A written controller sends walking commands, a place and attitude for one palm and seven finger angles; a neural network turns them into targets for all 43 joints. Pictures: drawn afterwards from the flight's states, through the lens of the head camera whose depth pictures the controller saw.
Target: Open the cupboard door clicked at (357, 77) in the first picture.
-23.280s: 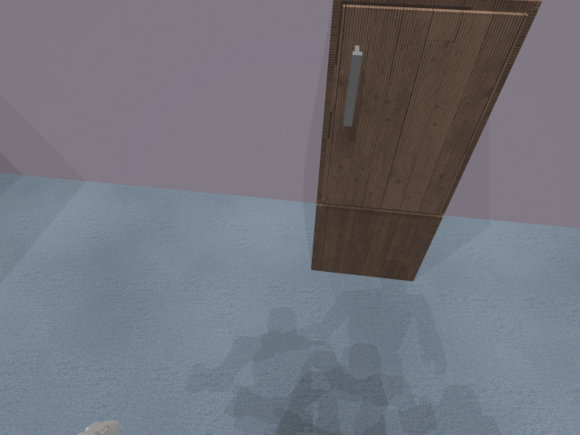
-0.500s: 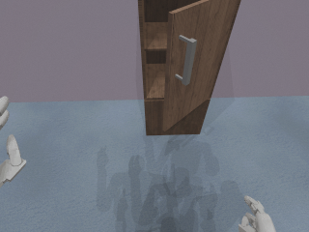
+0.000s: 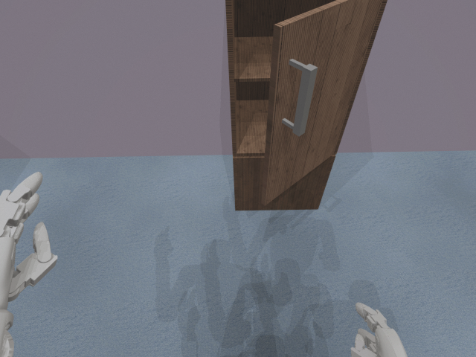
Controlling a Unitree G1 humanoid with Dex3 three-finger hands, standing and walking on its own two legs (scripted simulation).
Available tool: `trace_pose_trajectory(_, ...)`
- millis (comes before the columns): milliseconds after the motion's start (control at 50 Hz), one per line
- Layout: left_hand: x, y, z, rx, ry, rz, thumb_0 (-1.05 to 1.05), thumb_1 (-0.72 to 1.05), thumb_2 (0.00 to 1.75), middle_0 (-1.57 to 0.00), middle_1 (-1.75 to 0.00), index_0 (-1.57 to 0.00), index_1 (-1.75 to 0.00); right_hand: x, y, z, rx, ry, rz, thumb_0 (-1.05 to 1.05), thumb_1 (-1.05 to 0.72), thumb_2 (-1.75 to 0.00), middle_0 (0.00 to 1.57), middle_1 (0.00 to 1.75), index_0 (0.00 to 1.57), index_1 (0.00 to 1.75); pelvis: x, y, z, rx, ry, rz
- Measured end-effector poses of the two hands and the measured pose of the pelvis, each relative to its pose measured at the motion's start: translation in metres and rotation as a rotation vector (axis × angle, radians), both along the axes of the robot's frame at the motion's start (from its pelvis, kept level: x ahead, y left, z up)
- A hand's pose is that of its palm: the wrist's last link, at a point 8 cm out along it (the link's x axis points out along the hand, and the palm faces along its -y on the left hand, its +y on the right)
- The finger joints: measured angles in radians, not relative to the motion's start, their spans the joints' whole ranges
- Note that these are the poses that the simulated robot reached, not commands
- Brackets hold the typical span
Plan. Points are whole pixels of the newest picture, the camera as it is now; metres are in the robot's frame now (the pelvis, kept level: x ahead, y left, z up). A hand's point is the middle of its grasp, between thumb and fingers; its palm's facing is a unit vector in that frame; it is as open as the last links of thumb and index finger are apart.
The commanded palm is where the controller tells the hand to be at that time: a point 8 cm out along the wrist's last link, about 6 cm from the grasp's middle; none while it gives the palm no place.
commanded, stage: let the arm hang, fingers relaxed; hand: left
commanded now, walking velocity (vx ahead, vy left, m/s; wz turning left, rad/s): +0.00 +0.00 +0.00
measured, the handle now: (296, 99) +0.66 -0.09 +0.08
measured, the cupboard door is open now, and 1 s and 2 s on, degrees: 40 40 40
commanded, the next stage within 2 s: look to check the result in 1.06 s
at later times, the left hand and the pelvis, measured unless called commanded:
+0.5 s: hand out of the picture -0.08 +0.20 -0.17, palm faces +0.07 -0.97 -0.23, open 7.2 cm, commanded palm none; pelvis -0.02 +0.01 +0.00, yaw +2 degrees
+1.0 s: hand out of the picture -0.02 +0.16 -0.17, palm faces +0.06 -0.99 -0.16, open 7.3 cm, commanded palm none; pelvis -0.01 +0.01 +0.00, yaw +1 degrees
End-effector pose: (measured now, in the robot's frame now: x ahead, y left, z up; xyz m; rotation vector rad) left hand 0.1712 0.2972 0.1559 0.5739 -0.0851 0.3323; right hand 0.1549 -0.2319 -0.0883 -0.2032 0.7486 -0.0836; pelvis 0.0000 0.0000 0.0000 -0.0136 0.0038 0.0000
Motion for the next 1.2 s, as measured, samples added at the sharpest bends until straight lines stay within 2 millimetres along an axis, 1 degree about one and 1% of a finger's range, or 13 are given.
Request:
trace_pose_trajectory(40,0.007,0.009,-0.052,-0.070,0.210,0.036,0.01,0.89,0.90,-0.21,-0.31,-0.21,-0.30,-0.005,-0.007,-0.016,-0.002,0.059,0.020,0.00,-0.90,-0.90,0.20,0.30,0.20,0.30,-0.005,0.004,-0.004,0.002,0.009,0.010)
trace_pose_trajectory(80,0.000,0.010,-0.114,-0.161,0.460,0.084,0.01,0.90,0.90,-0.20,-0.30,-0.20,-0.30,-0.014,-0.014,-0.029,-0.006,0.115,0.010,0.00,-0.90,-0.90,0.20,0.30,0.20,0.30,-0.009,0.007,-0.007,0.004,0.011,0.013)
trace_pose_trajectory(160,-0.049,-0.019,-0.220,-0.333,0.884,0.121,0.01,0.90,0.90,-0.20,-0.30,-0.20,-0.30,-0.047,-0.024,-0.039,-0.023,0.228,-0.032,0.00,-0.90,-0.89,0.20,0.30,0.20,0.30,-0.012,0.006,-0.009,0.013,-0.004,0.016)
trace_pose_trajectory(220,-0.096,-0.052,-0.274,-0.469,1.105,0.129,0.01,0.91,0.90,-0.20,-0.30,-0.20,-0.30,-0.081,-0.026,-0.039,-0.054,0.345,-0.056,0.00,-0.91,-0.90,0.20,0.30,0.20,0.30,-0.013,0.004,-0.009,0.016,-0.023,0.021)
trace_pose_trajectory(260,-0.126,-0.070,-0.296,-0.547,1.213,0.152,0.01,0.92,0.90,-0.20,-0.30,-0.20,-0.30,-0.105,-0.025,-0.039,-0.070,0.429,-0.067,0.00,-0.91,-0.90,0.20,0.30,0.20,0.30,-0.013,0.003,-0.007,0.012,-0.031,0.026)
trace_pose_trajectory(280,-0.139,-0.070,-0.301,-0.568,1.239,0.194,0.01,0.95,0.90,-0.21,-0.30,-0.21,-0.30,-0.116,-0.024,-0.039,-0.075,0.471,-0.069,0.00,-0.91,-0.90,0.20,0.30,0.20,0.30,-0.014,0.002,-0.006,0.009,-0.033,0.030)
trace_pose_trajectory(360,-0.189,-0.066,-0.306,-0.605,1.359,0.273,0.01,0.98,0.90,-0.21,-0.31,-0.21,-0.30,-0.152,-0.015,-0.042,-0.069,0.609,-0.076,0.00,-0.91,-0.90,0.20,0.30,0.20,0.30,-0.017,0.002,-0.002,-0.001,-0.034,0.041)
trace_pose_trajectory(440,-0.231,-0.059,-0.297,-0.604,1.450,0.356,0.01,0.96,0.90,-0.21,-0.30,-0.21,-0.30,-0.172,0.000,-0.051,-0.027,0.676,-0.083,0.00,-0.91,-0.90,0.20,0.30,0.20,0.30,-0.019,0.006,0.001,-0.003,-0.035,0.043)
trace_pose_trajectory(520,-0.257,-0.053,-0.288,-0.583,1.507,0.418,0.01,0.93,0.90,-0.20,-0.30,-0.20,-0.30,-0.179,0.017,-0.060,0.029,0.691,-0.088,0.00,-0.91,-0.90,0.20,0.30,0.20,0.30,-0.019,0.009,0.002,0.001,-0.040,0.037)
trace_pose_trajectory(580,-0.265,-0.051,-0.284,-0.572,1.523,0.439,0.01,0.92,0.90,-0.20,-0.30,-0.20,-0.30,-0.179,0.029,-0.064,0.065,0.686,-0.090,0.00,-0.91,-0.90,0.20,0.30,0.20,0.30,-0.019,0.010,0.003,0.003,-0.044,0.032)
trace_pose_trajectory(680,-0.257,-0.056,-0.286,-0.577,1.502,0.426,0.01,0.91,0.90,-0.20,-0.30,-0.20,-0.30,-0.183,0.037,-0.067,0.088,0.691,-0.097,0.01,-0.92,-0.89,0.20,0.30,0.20,0.30,-0.018,0.011,0.002,0.007,-0.050,0.027)
trace_pose_trajectory(940,-0.201,-0.087,-0.299,-0.629,1.403,0.300,0.01,0.91,0.90,-0.20,-0.30,-0.20,-0.30,-0.187,0.033,-0.062,0.080,0.692,-0.134,0.00,-0.91,-0.90,0.20,0.30,0.20,0.30,-0.013,0.007,0.003,0.015,-0.044,0.023)
trace_pose_trajectory(1200,-0.199,-0.082,-0.297,-0.622,1.423,0.342,0.01,0.91,0.90,-0.20,-0.30,-0.20,-0.30,-0.176,0.028,-0.061,0.070,0.709,-0.129,0.00,-0.91,-0.90,0.20,0.30,0.20,0.30,-0.001,0.003,0.004,0.013,-0.037,0.031)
